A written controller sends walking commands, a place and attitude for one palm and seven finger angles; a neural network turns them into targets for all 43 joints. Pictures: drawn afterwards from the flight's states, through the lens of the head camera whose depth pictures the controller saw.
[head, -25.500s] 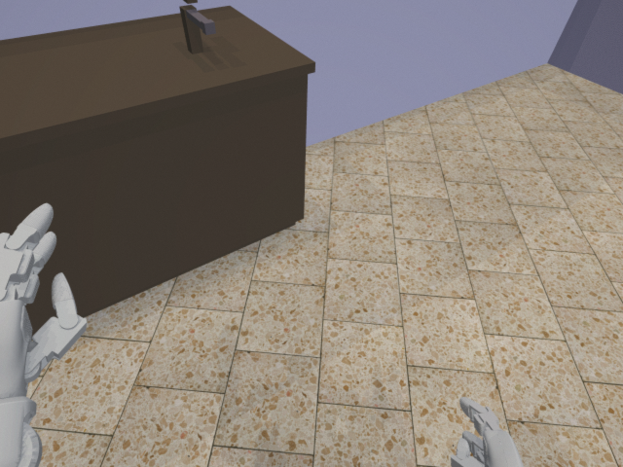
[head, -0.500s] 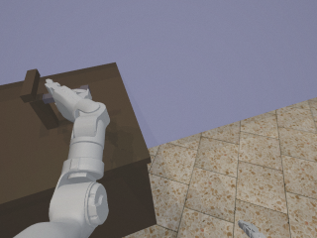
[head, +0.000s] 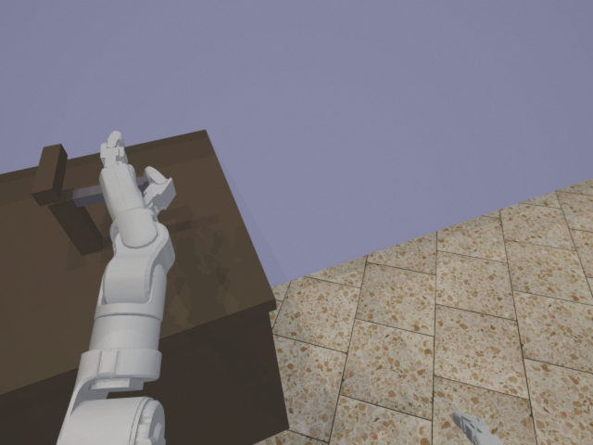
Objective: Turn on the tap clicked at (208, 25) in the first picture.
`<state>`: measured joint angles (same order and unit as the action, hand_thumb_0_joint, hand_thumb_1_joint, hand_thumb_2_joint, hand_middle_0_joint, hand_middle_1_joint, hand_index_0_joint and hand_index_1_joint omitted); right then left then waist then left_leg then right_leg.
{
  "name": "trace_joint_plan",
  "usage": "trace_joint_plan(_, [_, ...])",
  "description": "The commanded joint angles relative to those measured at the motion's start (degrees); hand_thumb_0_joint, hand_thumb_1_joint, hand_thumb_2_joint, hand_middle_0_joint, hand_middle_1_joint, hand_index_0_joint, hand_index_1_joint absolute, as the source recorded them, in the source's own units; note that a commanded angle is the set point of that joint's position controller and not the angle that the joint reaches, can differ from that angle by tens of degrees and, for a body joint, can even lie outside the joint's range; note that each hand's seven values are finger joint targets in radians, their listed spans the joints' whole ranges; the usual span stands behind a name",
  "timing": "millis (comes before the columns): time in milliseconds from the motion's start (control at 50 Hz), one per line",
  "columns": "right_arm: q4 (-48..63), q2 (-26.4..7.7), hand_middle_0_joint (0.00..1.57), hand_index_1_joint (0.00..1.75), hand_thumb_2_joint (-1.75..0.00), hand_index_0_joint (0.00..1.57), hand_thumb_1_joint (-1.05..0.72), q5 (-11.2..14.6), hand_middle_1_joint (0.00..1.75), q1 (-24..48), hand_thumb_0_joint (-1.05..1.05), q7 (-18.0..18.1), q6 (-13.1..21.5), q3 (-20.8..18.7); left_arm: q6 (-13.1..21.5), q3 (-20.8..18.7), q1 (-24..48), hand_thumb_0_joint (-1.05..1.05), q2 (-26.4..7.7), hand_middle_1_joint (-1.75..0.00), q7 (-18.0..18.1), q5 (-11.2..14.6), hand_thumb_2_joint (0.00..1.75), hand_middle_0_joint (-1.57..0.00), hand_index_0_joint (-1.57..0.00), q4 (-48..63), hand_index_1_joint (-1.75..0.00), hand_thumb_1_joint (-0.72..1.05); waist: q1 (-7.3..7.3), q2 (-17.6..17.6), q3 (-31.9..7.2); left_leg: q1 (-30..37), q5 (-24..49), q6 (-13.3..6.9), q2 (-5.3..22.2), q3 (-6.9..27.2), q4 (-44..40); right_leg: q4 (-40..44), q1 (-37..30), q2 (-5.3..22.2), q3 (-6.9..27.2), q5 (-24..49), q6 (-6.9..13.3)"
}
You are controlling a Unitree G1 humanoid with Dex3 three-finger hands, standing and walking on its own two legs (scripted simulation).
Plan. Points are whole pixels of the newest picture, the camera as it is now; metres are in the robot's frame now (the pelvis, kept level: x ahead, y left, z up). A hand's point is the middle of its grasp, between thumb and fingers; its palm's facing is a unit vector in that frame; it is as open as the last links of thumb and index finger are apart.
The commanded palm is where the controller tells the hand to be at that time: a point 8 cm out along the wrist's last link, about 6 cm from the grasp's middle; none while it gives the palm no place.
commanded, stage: draw the hand back beside the body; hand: left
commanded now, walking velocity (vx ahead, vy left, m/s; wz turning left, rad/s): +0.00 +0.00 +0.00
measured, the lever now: (153, 182) +0.51 +0.27 +0.12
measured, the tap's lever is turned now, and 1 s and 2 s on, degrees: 86 86 86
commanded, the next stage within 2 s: step back with the hand held close in 1.28 s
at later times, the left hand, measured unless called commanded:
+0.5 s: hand (122, 269) +0.28 +0.22 +0.16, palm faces +0.26 -0.94 -0.24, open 7.6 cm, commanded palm +0.23 +0.27 +0.18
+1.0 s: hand (46, 325) +0.20 +0.27 +0.16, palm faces +0.37 -0.86 -0.35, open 7.5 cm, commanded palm +0.16 +0.31 +0.18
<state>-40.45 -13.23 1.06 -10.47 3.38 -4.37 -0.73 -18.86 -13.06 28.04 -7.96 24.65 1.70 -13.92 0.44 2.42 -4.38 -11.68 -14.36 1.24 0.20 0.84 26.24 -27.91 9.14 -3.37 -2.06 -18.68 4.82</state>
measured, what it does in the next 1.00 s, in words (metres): stands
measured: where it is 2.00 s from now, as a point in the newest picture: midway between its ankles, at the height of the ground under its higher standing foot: outside the picture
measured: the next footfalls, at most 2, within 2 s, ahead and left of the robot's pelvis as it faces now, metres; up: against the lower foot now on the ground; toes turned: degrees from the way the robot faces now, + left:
none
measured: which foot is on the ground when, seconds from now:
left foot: down 0.00-1.00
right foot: down 0.00-1.00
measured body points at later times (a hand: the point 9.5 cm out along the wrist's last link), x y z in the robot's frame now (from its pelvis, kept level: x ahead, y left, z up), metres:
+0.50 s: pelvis -0.02 +0.02 +0.01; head -0.04 +0.00 +0.46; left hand +0.26 +0.27 +0.17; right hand +0.16 -0.20 -0.08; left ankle -0.01 +0.14 -0.74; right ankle -0.04 -0.06 -0.74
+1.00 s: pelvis +0.00 +0.03 +0.00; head -0.02 +0.02 +0.45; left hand +0.18 +0.31 +0.18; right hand +0.18 -0.19 -0.08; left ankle -0.01 +0.14 -0.74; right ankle -0.04 -0.06 -0.74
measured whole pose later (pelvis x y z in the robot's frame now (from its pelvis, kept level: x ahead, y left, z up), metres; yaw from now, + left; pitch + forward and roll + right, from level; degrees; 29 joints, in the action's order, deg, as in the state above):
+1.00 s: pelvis +0.00 +0.03 +0.00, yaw +0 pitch -4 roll +0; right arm -36.5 -13.0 0.2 -10.8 1.8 3.7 -0.5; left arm 5.5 -14.6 -24.3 -19.5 6.1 4.6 21.0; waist -2.7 2.9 0.5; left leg -6.1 -14.3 -0.9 -0.6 -0.1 24.8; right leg -22.0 1.7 -2.5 -1.1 -16.0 2.4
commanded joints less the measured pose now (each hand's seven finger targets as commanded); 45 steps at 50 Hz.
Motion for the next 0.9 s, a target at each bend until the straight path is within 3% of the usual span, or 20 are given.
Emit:
trace_joint_plan(0, [9.4, -6.7, 0.20, 0.30, -0.90, 0.20, -0.90, 0.4, 0.30, 6.4, 0.00, 0.1, 1.7, -1.2, 5.1, -4.5, -0.5, 0.00, -21.2, -0.18, -8.7, 3.1, 0.90, -0.16, -0.16, 7.8, -0.18, 0.90, -1.42, -9.3, -1.5, 1.1, 12.0, -3.3, 0.5, -1.8, -3.0, 6.0, -6.6, 5.7, 3.4, 35.2, -7.0])
trace_joint_plan(20, [10.7, -6.6, 0.20, 0.30, -0.90, 0.20, -0.90, 0.8, 0.30, 6.8, 0.00, -0.4, 1.8, -1.1, 8.6, -6.0, -2.0, 0.00, -22.2, -0.19, -11.3, 3.7, 0.90, -0.16, -0.16, 8.7, -0.19, 0.90, -2.68, -9.3, -1.9, 0.0, 10.5, -3.6, 0.0, -1.9, -3.2, 6.0, -7.3, 5.3, 3.5, 32.1, -6.5])
trace_joint_plan(40, [11.5, -6.4, 0.20, 0.30, -0.90, 0.20, -0.90, 0.9, 0.30, 8.1, 0.00, -0.4, 2.3, -1.0, 11.3, -5.2, -0.3, 0.00, -23.0, -0.19, -12.8, 3.8, 0.90, -0.16, -0.16, 12.0, -0.19, 0.90, -2.59, -7.6, -1.2, -0.2, 9.5, -3.8, -0.2, -1.8, -3.3, 6.7, -6.8, 5.5, 4.4, 29.8, -6.4])
trace_joint_plan(60, [12.3, -6.2, 0.20, 0.30, -0.90, 0.20, -0.90, 0.8, 0.30, 9.0, 0.00, -0.5, 3.3, -1.1, 14.3, -4.3, 2.8, 0.00, -23.4, -0.19, -13.8, 3.7, 0.90, -0.16, -0.16, 17.9, -0.19, 0.90, -2.31, -5.9, -3.1, 2.1, 9.6, -3.9, -0.3, -1.8, -3.7, 7.2, -7.2, 5.4, 4.4, 28.3, -6.0])
trace_joint_plan(80, [12.7, -6.1, 0.20, 0.30, -0.90, 0.20, -0.90, 1.1, 0.30, 9.6, 0.00, -0.6, 4.0, -1.2, 16.9, -3.8, 4.8, 0.00, -24.2, -0.19, -14.8, 3.8, 0.90, -0.16, -0.16, 23.8, -0.19, 0.90, -2.13, 1.2, -3.2, 4.7, 9.9, -3.8, -0.4, -1.9, -4.1, 7.9, -6.0, 4.9, 4.1, 24.1, -4.9])
trace_joint_plan(120, [13.1, -6.1, 0.20, 0.30, -0.90, 0.20, -0.90, 0.6, 0.30, 9.4, 0.00, -0.9, 6.5, -1.3, 21.4, -3.8, 6.9, 0.00, -25.9, -0.20, -15.4, 3.1, 0.90, -0.17, -0.17, 31.7, -0.20, 0.90, -1.58, 6.1, -7.2, 9.6, 12.1, -3.8, -0.6, -1.4, -3.4, 8.5, -4.8, 4.1, 3.8, 22.5, -4.0])
trace_joint_plan(180, [12.2, -6.2, 0.20, 0.30, -0.90, 0.20, -0.90, 0.5, 0.30, 8.9, 0.00, -1.0, 9.1, -1.3, 24.7, 1.0, 8.2, 0.00, -21.9, -0.21, -15.7, 2.9, 0.90, -0.17, -0.17, 34.8, -0.21, 0.90, -0.32, 6.7, -7.5, 13.6, 11.7, -3.6, -0.3, -0.5, -3.7, 9.0, -2.0, 3.2, 3.1, 18.7, -3.5])
trace_joint_plan(200, [11.7, -6.4, 0.20, 0.30, -0.90, 0.20, -0.90, 0.3, 0.30, 8.3, 0.00, -0.9, 9.9, -1.4, 25.3, 2.0, 6.4, 0.00, -20.5, -0.21, -15.6, 2.8, 0.90, -0.17, -0.17, 33.1, -0.21, 0.90, -0.18, 5.3, -7.0, 14.4, 11.0, -3.7, -0.1, -0.3, -3.8, 9.2, -1.0, 2.9, 2.8, 17.5, -3.5])
trace_joint_plan(260, [10.7, -6.6, 0.20, 0.30, -0.90, 0.20, -0.90, 0.5, 0.30, 8.1, 0.00, -0.6, 10.3, -1.4, 25.7, 3.6, -2.0, 0.00, -17.5, -0.22, -16.1, 3.1, 0.90, -0.17, -0.17, 25.8, -0.22, 0.90, -0.36, -3.5, -2.9, 11.6, 7.7, -4.2, -0.3, -0.6, -4.6, 10.4, -0.8, 2.9, 2.9, 15.1, -4.1])
trace_joint_plan(300, [10.2, -6.5, 0.20, 0.30, -0.90, 0.20, -0.90, 0.9, 0.30, 8.2, 0.00, -0.6, 9.5, -1.1, 25.5, 5.4, -6.3, 0.00, -14.9, -0.23, -17.0, 3.3, 0.90, -0.18, -0.18, 20.6, -0.23, 0.90, -0.37, -5.1, 1.3, 9.9, 3.9, -4.2, -0.2, -0.5, -5.7, 11.4, 1.1, 3.0, 2.7, 10.0, -4.1])
trace_joint_plan(340, [10.7, -6.8, 0.20, 0.30, -0.90, 0.20, -0.90, 1.0, 0.30, 8.6, 0.00, -0.5, 8.8, -1.2, 25.7, 2.1, -11.1, 0.00, -17.4, -0.23, -17.5, 3.6, 0.90, -0.18, -0.18, 20.2, -0.23, 0.90, -1.32, -7.3, 0.7, 8.4, 3.6, -4.4, -0.4, -0.5, -6.0, 11.7, -0.6, 3.2, 2.8, 9.6, -4.2])
trace_joint_plan(380, [11.0, -6.5, 0.20, 0.30, -0.90, 0.20, -0.90, 1.0, 0.30, 9.0, 0.00, -0.6, 8.0, -1.0, 26.1, -0.6, -14.1, 0.00, -19.6, -0.24, -18.0, 3.8, 0.90, -0.18, -0.18, 21.3, -0.24, 0.90, -2.18, -4.3, 0.3, 8.0, 4.2, -4.2, -0.5, -0.6, -6.5, 11.8, -2.2, 3.5, 2.9, 10.1, -4.0])
trace_joint_plan(440, [12.2, -5.9, 0.20, 0.30, -0.90, 0.20, -0.90, 0.4, 0.30, 9.3, 0.00, -0.8, 8.0, -0.8, 27.6, -5.0, -15.7, 0.00, -23.3, -0.25, -18.1, 3.9, 0.90, -0.18, -0.18, 29.3, -0.25, 0.90, -2.92, -1.5, -4.4, 9.2, 8.6, -4.0, -0.2, -0.6, -6.1, 10.8, -6.1, 3.7, 2.9, 15.9, -3.6])
trace_joint_plan(480, [12.3, -5.7, 0.20, 0.30, -0.90, 0.20, -0.90, 0.0, 0.30, 9.2, 0.00, -0.8, 8.1, -0.8, 28.0, -7.7, -17.3, 0.00, -25.6, -0.26, -17.9, 3.8, 0.90, -0.19, -0.19, 32.5, -0.26, 0.90, -3.39, 1.3, -4.4, 9.2, 10.1, -3.6, 0.0, -0.5, -6.0, 10.8, -6.9, 3.8, 2.8, 17.4, -3.3])
trace_joint_plan(500, [12.8, -5.2, 0.20, 0.30, -0.90, 0.20, -0.90, 0.0, 0.30, 9.2, 0.00, -0.9, 8.4, -0.6, 28.4, -6.5, -17.6, 0.00, -24.1, -0.26, -18.0, 3.7, 0.90, -0.19, -0.19, 35.0, -0.26, 0.90, -2.97, 3.4, -4.1, 9.7, 10.3, -3.4, 0.2, -0.6, -6.1, 10.7, -6.4, 3.7, 2.6, 17.3, -3.2])
trace_joint_plan(680, [13.0, -5.8, 0.20, 0.30, -0.90, 0.20, -0.90, -0.1, 0.30, 8.3, 0.00, -1.3, 10.3, -1.1, 27.8, -1.8, -29.7, 0.00, -17.7, -0.29, -18.4, 3.3, 0.90, -0.19, -0.19, 38.3, -0.29, 0.90, -2.27, 1.1, 1.1, 10.4, 12.1, -3.3, 1.0, 0.0, -5.4, 10.3, -2.8, 3.1, 1.8, 17.1, -3.0])
trace_joint_plan(760, [13.0, -6.4, 0.20, 0.30, -0.90, 0.20, -0.90, -0.4, 0.30, 8.0, 0.00, -1.2, 10.5, -1.7, 28.0, -4.5, -35.3, 0.00, -19.8, -0.30, -18.1, 3.4, 0.90, -0.20, -0.20, 40.8, -0.30, 0.90, -2.95, -2.4, -0.7, 10.4, 13.9, -3.6, 1.1, 0.1, -4.8, 9.5, -3.8, 3.3, 1.7, 19.1, -3.3])
trace_joint_plan(780, [12.8, -6.4, 0.20, 0.30, -0.90, 0.20, -0.90, -0.3, 0.30, 8.1, 0.00, -1.2, 10.4, -1.7, 28.1, -5.1, -35.9, 0.00, -20.3, -0.30, -18.1, 3.3, 0.90, -0.20, -0.20, 41.7, -0.30, 0.90, -3.02, -1.7, 0.0, 10.0, 13.9, -3.4, 1.1, 0.4, -5.0, 9.6, -3.9, 3.3, 1.5, 18.3, -3.1])
trace_joint_plan(820, [13.1, -6.1, 0.20, 0.30, -0.90, 0.20, -0.90, -0.6, 0.30, 7.6, 0.00, -1.3, 11.0, -1.7, 28.7, -7.1, -38.3, 0.00, -21.9, -0.30, -17.7, 3.1, 0.90, -0.20, -0.20, 45.6, -0.30, 0.90, -3.51, 1.7, -3.0, 10.9, 16.6, -3.3, 1.0, 0.3, -4.1, 8.7, -5.3, 3.6, 1.6, 20.9, -3.0])
trace_joint_plan(880, [13.1, -6.0, 0.20, 0.30, -0.90, 0.20, -0.90, -0.7, 0.30, 7.1, 0.00, -1.4, 11.2, -1.6, 28.7, -8.9, -42.5, 0.00, -23.1, -0.30, -17.4, 2.9, 0.90, -0.20, -0.20, 48.3, -0.30, 0.90, -3.73, 3.2, -2.5, 10.3, 18.9, -2.8, 1.2, 0.7, -3.7, 8.5, -5.7, 3.6, 1.4, 22.1, -2.8])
